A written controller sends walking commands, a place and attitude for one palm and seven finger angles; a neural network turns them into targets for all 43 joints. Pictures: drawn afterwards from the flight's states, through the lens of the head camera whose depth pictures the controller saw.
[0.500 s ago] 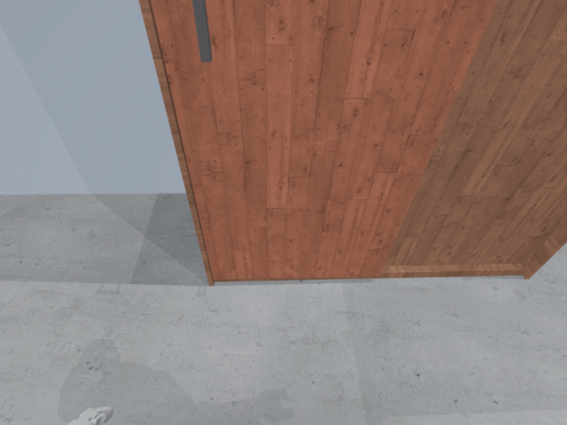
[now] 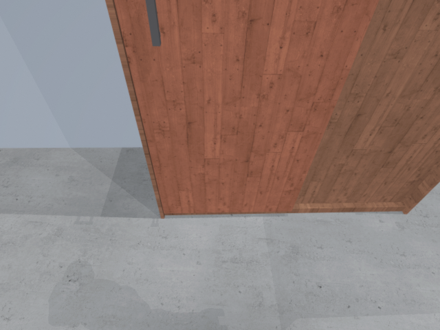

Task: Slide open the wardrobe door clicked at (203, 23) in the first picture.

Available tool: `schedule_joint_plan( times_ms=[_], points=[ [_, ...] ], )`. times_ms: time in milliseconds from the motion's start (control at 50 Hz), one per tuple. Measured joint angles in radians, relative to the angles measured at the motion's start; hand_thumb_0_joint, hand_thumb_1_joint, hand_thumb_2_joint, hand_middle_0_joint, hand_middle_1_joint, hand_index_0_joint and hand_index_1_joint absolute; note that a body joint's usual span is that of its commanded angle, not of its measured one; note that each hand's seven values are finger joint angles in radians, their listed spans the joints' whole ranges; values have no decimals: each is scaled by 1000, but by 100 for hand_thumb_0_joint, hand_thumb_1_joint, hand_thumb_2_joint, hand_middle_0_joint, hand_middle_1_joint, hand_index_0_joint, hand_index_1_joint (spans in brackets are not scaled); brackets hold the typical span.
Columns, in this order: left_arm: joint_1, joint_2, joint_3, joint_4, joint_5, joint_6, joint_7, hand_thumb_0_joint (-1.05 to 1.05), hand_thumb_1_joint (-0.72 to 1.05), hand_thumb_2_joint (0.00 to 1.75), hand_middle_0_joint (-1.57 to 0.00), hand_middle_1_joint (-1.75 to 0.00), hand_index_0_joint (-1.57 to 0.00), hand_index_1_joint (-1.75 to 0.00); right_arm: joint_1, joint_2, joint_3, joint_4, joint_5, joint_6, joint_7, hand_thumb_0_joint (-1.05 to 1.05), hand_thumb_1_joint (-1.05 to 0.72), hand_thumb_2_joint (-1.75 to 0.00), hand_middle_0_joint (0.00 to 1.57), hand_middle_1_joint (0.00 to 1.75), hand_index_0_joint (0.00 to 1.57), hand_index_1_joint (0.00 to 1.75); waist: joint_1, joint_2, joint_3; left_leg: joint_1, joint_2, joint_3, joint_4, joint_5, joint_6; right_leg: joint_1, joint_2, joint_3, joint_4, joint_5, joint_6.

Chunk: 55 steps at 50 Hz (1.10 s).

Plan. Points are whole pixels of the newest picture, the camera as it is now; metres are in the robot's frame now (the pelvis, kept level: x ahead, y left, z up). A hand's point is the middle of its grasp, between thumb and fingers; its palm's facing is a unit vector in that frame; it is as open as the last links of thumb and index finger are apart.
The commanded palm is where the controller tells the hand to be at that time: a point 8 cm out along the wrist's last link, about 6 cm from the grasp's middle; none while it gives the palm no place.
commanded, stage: stand and wait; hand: left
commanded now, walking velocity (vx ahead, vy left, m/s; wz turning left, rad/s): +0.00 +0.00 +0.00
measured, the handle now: (153, 10) +0.77 +0.22 +0.25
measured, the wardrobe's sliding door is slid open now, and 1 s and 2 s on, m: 0.00 0.00 0.00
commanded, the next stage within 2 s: look at it before walking up in 0.32 s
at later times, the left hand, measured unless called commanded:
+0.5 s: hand out of the picture +0.07 +0.24 -0.15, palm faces -0.03 -0.94 -0.34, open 7.4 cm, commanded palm none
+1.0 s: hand out of the picture +0.08 +0.24 -0.15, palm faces -0.03 -0.94 -0.33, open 7.4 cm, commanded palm none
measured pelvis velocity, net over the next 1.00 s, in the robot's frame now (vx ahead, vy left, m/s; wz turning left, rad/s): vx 0.00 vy -0.01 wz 0.00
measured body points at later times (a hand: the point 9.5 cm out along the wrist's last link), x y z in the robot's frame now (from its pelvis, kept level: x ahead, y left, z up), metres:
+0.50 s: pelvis +0.00 -0.01 +0.00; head -0.01 -0.01 +0.45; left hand +0.08 +0.29 -0.13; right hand +0.06 -0.30 -0.13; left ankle +0.01 +0.12 -0.74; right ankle +0.01 -0.13 -0.74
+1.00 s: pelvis +0.00 -0.01 +0.00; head +0.00 -0.01 +0.45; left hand +0.08 +0.29 -0.13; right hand +0.08 -0.31 -0.13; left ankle +0.01 +0.12 -0.74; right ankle +0.01 -0.13 -0.74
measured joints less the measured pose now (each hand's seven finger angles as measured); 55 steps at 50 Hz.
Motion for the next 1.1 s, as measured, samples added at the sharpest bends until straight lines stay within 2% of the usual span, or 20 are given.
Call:
schedule_joint_plan(
  times_ms=[340,1100],
  points=[
    [-25,8,4,27,0,-3,-1,1,90,90,-21,-30,-20,-30,8,-6,1,39,2,-3,1,1,-90,-90,21,30,20,30,-6,9,-2,9,5,-4,-36,28,-7,7,4,-4,-30,24,-6],
    [-30,4,5,40,0,-5,0,1,90,90,-21,-30,-20,-30,-16,-5,5,44,2,-7,-4,0,-90,-90,21,30,20,30,0,8,0,37,15,-4,-72,31,-15,35,14,-4,-68,29,-12]
  ],
)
